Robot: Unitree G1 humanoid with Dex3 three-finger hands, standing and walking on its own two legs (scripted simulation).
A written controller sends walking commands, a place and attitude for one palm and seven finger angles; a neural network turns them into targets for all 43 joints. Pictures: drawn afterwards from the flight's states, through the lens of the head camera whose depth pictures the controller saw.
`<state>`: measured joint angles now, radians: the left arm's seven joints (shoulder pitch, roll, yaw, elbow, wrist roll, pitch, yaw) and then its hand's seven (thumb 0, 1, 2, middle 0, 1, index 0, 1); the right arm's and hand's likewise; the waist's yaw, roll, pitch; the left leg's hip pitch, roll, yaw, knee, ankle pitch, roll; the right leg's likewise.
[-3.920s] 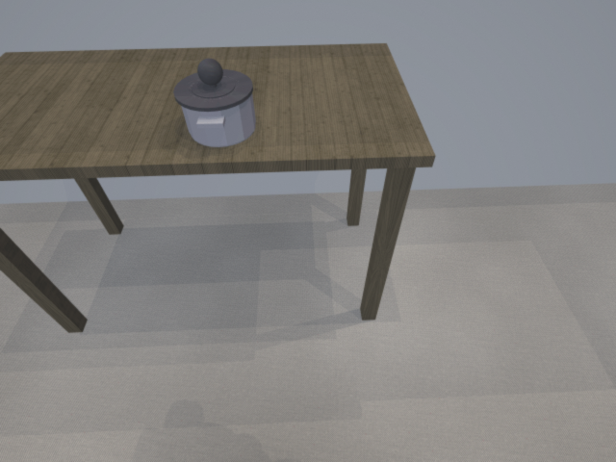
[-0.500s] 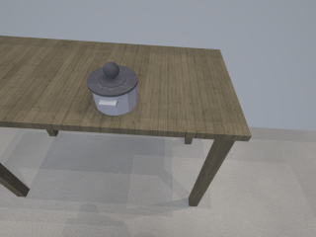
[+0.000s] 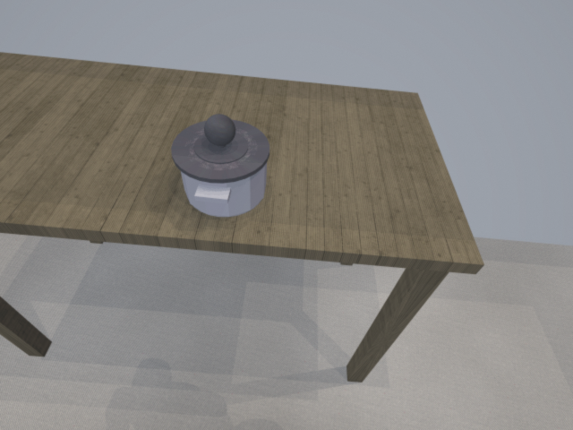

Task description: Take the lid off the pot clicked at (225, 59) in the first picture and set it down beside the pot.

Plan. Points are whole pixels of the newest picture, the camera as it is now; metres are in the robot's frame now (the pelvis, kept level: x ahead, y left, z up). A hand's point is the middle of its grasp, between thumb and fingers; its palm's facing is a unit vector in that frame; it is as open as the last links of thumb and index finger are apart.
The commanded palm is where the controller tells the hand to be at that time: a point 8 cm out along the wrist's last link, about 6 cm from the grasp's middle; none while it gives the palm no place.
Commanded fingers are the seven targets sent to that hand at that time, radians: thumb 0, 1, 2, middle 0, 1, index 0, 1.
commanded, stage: shuffle to correct the standing spot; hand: left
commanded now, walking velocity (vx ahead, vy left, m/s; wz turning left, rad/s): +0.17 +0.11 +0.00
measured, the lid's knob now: (220, 130) +0.52 +0.16 +0.14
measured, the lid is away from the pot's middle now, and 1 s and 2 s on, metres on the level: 0.00 0.00 0.00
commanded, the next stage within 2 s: come to a stop and stand still in 0.04 s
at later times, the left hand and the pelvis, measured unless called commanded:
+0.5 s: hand (175, 415) +0.17 +0.18 -0.16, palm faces +0.04 -0.98 -0.20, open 7.4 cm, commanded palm none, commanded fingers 0.00 0.90 0.90 -0.20 -0.30 -0.20 -0.30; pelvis +0.07 +0.01 +0.00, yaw +3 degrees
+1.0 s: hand out of the picture +0.07 +0.25 -0.15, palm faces +0.03 -0.95 -0.30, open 7.4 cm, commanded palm none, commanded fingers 0.00 0.90 0.90 -0.20 -0.30 -0.20 -0.30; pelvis +0.09 +0.05 +0.01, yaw +0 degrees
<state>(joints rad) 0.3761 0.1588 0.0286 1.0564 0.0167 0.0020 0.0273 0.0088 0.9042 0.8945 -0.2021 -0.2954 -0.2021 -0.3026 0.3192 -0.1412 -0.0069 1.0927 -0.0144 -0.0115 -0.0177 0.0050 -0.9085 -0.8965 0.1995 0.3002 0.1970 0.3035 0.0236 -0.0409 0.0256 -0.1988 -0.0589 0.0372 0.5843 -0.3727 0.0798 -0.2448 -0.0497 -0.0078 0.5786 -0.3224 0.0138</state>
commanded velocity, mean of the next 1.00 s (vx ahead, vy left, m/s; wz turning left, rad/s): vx -0.04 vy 0.01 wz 0.00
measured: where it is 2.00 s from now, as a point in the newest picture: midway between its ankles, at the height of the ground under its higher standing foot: outside the picture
